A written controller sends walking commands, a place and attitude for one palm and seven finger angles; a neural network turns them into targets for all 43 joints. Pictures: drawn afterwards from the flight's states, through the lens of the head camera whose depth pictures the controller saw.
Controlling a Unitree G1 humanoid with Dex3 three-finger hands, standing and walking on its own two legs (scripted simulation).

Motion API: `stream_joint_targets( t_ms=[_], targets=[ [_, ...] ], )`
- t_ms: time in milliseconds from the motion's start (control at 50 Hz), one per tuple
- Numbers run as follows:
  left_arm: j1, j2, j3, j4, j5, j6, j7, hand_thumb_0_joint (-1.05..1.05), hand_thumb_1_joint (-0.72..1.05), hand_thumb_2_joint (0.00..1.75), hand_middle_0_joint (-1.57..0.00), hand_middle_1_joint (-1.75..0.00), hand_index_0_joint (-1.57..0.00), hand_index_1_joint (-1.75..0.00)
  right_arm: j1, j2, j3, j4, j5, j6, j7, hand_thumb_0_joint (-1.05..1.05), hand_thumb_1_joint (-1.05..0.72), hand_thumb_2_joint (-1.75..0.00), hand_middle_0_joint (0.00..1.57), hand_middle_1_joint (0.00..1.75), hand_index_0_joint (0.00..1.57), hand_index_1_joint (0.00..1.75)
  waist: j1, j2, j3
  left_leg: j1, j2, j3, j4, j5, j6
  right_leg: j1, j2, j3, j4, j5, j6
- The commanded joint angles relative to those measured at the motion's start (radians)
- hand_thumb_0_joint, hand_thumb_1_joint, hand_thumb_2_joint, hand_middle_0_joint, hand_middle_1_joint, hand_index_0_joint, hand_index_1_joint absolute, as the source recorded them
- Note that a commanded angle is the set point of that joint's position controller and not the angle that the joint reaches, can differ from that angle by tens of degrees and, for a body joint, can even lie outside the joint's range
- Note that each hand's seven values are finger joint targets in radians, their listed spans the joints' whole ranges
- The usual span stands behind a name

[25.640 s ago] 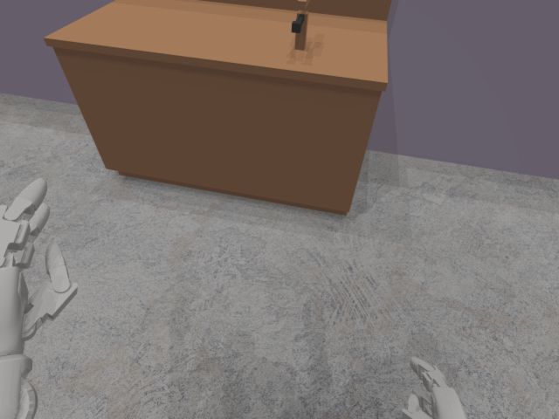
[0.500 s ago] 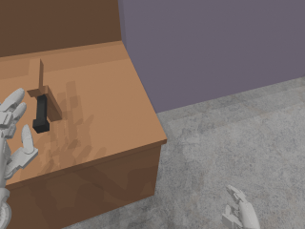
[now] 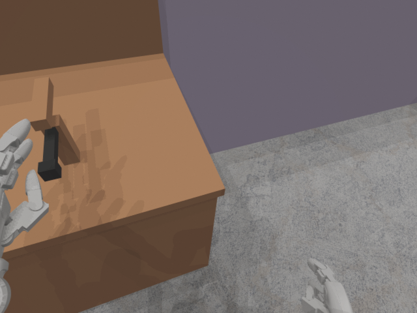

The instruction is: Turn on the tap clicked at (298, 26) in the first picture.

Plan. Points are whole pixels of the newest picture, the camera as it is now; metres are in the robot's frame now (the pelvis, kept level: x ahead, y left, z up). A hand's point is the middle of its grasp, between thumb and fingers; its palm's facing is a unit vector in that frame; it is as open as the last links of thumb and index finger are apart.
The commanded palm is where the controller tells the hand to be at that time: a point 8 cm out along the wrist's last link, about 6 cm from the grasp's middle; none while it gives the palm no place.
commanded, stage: shuffle to correct the standing spot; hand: left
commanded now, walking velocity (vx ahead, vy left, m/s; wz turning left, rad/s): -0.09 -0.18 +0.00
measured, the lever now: (50, 170) +0.33 +0.32 +0.09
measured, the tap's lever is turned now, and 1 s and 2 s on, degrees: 0 0 0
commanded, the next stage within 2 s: none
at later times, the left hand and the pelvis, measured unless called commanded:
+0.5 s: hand (41, 210) +0.21 +0.25 +0.16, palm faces +0.34 -0.85 -0.40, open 7.4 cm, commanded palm +0.16 +0.28 +0.18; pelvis +0.00 +0.00 +0.00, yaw +0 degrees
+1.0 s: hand (42, 212) +0.21 +0.24 +0.16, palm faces +0.35 -0.85 -0.40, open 7.4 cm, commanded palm +0.16 +0.28 +0.18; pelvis +0.00 +0.00 +0.00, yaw +1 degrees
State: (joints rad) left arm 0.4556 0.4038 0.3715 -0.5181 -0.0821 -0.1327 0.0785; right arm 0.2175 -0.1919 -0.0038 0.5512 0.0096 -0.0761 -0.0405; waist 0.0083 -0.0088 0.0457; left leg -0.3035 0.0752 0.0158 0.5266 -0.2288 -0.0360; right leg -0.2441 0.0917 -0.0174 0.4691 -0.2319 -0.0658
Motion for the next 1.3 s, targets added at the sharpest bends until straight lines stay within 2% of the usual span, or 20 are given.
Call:
stream_joint_targets(
  t_ms=[0,100,180,240,260,340,380,440,460,540,560,640,700,820,880,940,960,1100,1160,1280],
  targets=[
    [-0.041,0.164,0.119,-0.187,-0.006,-0.064,0.017,0.0,0.9,0.9,-0.2,-0.3,-0.2,-0.3,-0.069,-0.128,-0.061,-0.158,0.005,-0.055,-0.011,0.0,-0.9,-0.9,0.2,0.3,0.2,0.3,0.005,0.052,-0.159,0.098,0.076,-0.061,-0.046,0.051,0.07,-0.006,-0.156,0.109,-0.102,0.139,0.037],
    [-0.064,0.161,0.107,-0.208,-0.008,-0.061,0.021,0.0,0.9,0.9,-0.2,-0.3,-0.2,-0.3,-0.068,-0.126,-0.059,-0.156,0.006,-0.057,-0.013,0.0,-0.9,-0.9,0.2,0.3,0.2,0.3,-0.003,0.049,-0.149,0.114,0.057,-0.059,-0.028,0.02,0.065,-0.051,-0.175,0.128,-0.103,0.115,0.012],
    [-0.079,0.17,0.113,-0.231,-0.002,-0.065,0.027,0.0,0.9,0.9,-0.2,-0.3,-0.2,-0.3,-0.079,-0.129,-0.055,-0.162,0.005,-0.058,-0.014,0.0,-0.9,-0.9,0.2,0.3,0.2,0.3,0.002,0.121,-0.149,0.098,0.105,-0.113,-0.1,0.061,0.08,-0.017,-0.135,0.083,-0.06,0.103,0.036],
    [-0.055,0.187,0.132,-0.227,0.003,-0.063,0.026,0.0,0.9,0.9,-0.2,-0.3,-0.2,-0.3,-0.077,-0.128,-0.055,-0.165,0.007,-0.056,-0.014,0.0,-0.9,-0.9,0.2,0.3,0.2,0.3,0.006,0.134,-0.171,0.117,0.124,-0.122,-0.099,0.153,0.086,0.008,-0.129,0.065,-0.048,0.14,0.047],
    [-0.062,0.153,0.101,-0.225,0.002,-0.065,0.022,0.0,0.9,0.9,-0.2,-0.3,-0.2,-0.3,-0.07,-0.128,-0.052,-0.163,0.005,-0.054,-0.011,0.0,-0.9,-0.9,0.2,0.3,0.2,0.3,0.003,0.132,-0.166,0.104,0.123,-0.117,-0.098,0.16,0.084,0.019,-0.124,0.055,-0.048,0.14,0.047],
    [-0.045,0.164,0.114,-0.189,0.001,-0.057,0.022,0.0,0.9,0.9,-0.2,-0.3,-0.2,-0.3,-0.067,-0.128,-0.058,-0.163,0.011,-0.054,-0.007,0.0,-0.9,-0.9,0.2,0.3,0.2,0.3,0.001,0.091,-0.141,0.084,0.086,-0.08,-0.062,0.043,0.068,0.001,-0.15,0.102,-0.095,0.131,0.023],
    [-0.059,0.155,0.103,-0.185,-0.004,-0.057,0.023,0.0,0.9,0.9,-0.2,-0.3,-0.2,-0.3,-0.06,-0.128,-0.061,-0.16,0.011,-0.053,-0.006,0.0,-0.9,-0.9,0.2,0.3,0.2,0.3,-0.004,0.036,-0.133,0.075,0.057,-0.062,-0.03,-0.034,0.061,-0.027,-0.173,0.13,-0.114,0.093,0.005],
    [-0.058,0.175,0.12,-0.203,-0.008,-0.054,0.029,0.0,0.9,0.9,-0.2,-0.3,-0.2,-0.3,-0.065,-0.121,-0.059,-0.156,0.012,-0.054,-0.01,0.0,-0.9,-0.9,0.2,0.3,0.2,0.3,-0.007,0.016,-0.15,0.122,0.038,-0.051,0.008,-0.007,0.059,-0.069,-0.204,0.163,-0.12,0.107,-0.017],
    [-0.065,0.152,0.097,-0.202,-0.01,-0.055,0.029,0.0,0.9,0.9,-0.2,-0.3,-0.2,-0.3,-0.065,-0.121,-0.054,-0.153,0.009,-0.052,-0.01,0.0,-0.9,-0.9,0.2,0.3,0.2,0.3,-0.012,0.019,-0.144,0.109,0.042,-0.055,-0.003,-0.009,0.06,-0.067,-0.199,0.148,-0.115,0.09,-0.013],
    [-0.066,0.189,0.132,-0.231,-0.003,-0.059,0.036,0.0,0.9,0.9,-0.2,-0.3,-0.2,-0.3,-0.086,-0.125,-0.052,-0.159,0.009,-0.052,-0.014,0.0,-0.9,-0.9,0.2,0.3,0.2,0.3,-0.002,0.094,-0.139,0.098,0.085,-0.105,-0.07,0.046,0.074,-0.038,-0.163,0.104,-0.074,0.102,0.015],
    [-0.061,0.165,0.111,-0.224,-0.003,-0.061,0.034,0.0,0.9,0.9,-0.2,-0.3,-0.2,-0.3,-0.081,-0.123,-0.049,-0.158,0.007,-0.051,-0.013,0.0,-0.9,-0.9,0.2,0.3,0.2,0.3,-0.005,0.106,-0.137,0.083,0.096,-0.112,-0.083,0.043,0.079,-0.024,-0.149,0.09,-0.069,0.092,0.027],
    [-0.047,0.18,0.127,-0.23,0.001,-0.062,0.033,0.0,0.9,0.9,-0.2,-0.3,-0.2,-0.3,-0.078,-0.125,-0.054,-0.163,0.01,-0.055,-0.012,0.0,-0.9,-0.9,0.2,0.3,0.2,0.3,0.002,0.117,-0.15,0.094,0.109,-0.11,-0.071,0.157,0.076,0.009,-0.147,0.083,-0.065,0.172,0.033],
    [-0.032,0.16,0.112,-0.215,-0.002,-0.062,0.03,0.0,0.9,0.9,-0.2,-0.3,-0.2,-0.3,-0.06,-0.129,-0.06,-0.16,0.01,-0.055,-0.008,0.0,-0.9,-0.9,0.2,0.3,0.2,0.3,0.002,0.102,-0.177,0.097,0.1,-0.096,-0.048,0.148,0.071,0.027,-0.153,0.088,-0.069,0.184,0.028],
    [-0.034,0.16,0.111,-0.203,-0.007,-0.052,0.033,0.0,0.9,0.9,-0.2,-0.3,-0.2,-0.3,-0.061,-0.124,-0.059,-0.159,0.013,-0.05,-0.008,0.0,-0.9,-0.9,0.2,0.3,0.2,0.3,-0.007,0.045,-0.14,0.077,0.061,-0.072,-0.022,-0.032,0.062,-0.039,-0.184,0.141,-0.11,0.088,0.003],
    [-0.04,0.169,0.116,-0.217,-0.01,-0.05,0.039,0.0,0.9,0.9,-0.2,-0.3,-0.2,-0.3,-0.065,-0.121,-0.056,-0.157,0.013,-0.049,-0.012,0.0,-0.9,-0.9,0.2,0.3,0.2,0.3,-0.009,0.03,-0.142,0.097,0.057,-0.073,-0.018,-0.024,0.064,-0.06,-0.191,0.145,-0.109,0.078,-0.005],
    [-0.052,0.188,0.131,-0.235,-0.006,-0.05,0.044,0.0,0.9,0.9,-0.2,-0.3,-0.2,-0.3,-0.081,-0.122,-0.053,-0.157,0.011,-0.05,-0.016,0.0,-0.9,-0.9,0.2,0.3,0.2,0.3,-0.007,0.068,-0.144,0.109,0.077,-0.087,-0.041,0.027,0.071,-0.055,-0.179,0.127,-0.09,0.106,0.008],
    [-0.049,0.164,0.11,-0.226,-0.007,-0.051,0.042,0.0,0.9,0.9,-0.2,-0.3,-0.2,-0.3,-0.076,-0.12,-0.049,-0.155,0.009,-0.048,-0.015,0.0,-0.9,-0.9,0.2,0.3,0.2,0.3,-0.009,0.069,-0.142,0.096,0.083,-0.095,-0.053,0.022,0.074,-0.046,-0.168,0.115,-0.085,0.097,0.015],
    [-0.055,0.152,0.097,-0.213,0.003,-0.053,0.042,0.0,0.9,0.9,-0.2,-0.3,-0.2,-0.3,-0.072,-0.127,-0.051,-0.161,0.012,-0.049,-0.007,0.0,-0.9,-0.9,0.2,0.3,0.2,0.3,-0.005,0.119,-0.127,0.061,0.102,-0.123,-0.105,-0.024,0.079,-0.01,-0.14,0.089,-0.076,0.066,0.026],
    [-0.041,0.157,0.102,-0.215,0.003,-0.052,0.042,0.0,0.9,0.9,-0.2,-0.3,-0.2,-0.3,-0.069,-0.126,-0.047,-0.157,0.009,-0.046,-0.007,0.0,-0.9,-0.9,0.2,0.3,0.2,0.3,-0.005,0.105,-0.149,0.072,0.103,-0.117,-0.094,0.031,0.079,0.008,-0.141,0.08,-0.073,0.101,0.028],
    [-0.035,0.165,0.11,-0.205,-0.008,-0.041,0.042,0.0,0.9,0.9,-0.2,-0.3,-0.2,-0.3,-0.063,-0.121,-0.057,-0.154,0.014,-0.042,-0.007,0.0,-0.9,-0.9,0.2,0.3,0.2,0.3,-0.01,0.014,-0.163,0.11,0.054,-0.057,0.017,0.063,0.06,-0.028,-0.202,0.146,-0.101,0.179,-0.009]
  ],
)
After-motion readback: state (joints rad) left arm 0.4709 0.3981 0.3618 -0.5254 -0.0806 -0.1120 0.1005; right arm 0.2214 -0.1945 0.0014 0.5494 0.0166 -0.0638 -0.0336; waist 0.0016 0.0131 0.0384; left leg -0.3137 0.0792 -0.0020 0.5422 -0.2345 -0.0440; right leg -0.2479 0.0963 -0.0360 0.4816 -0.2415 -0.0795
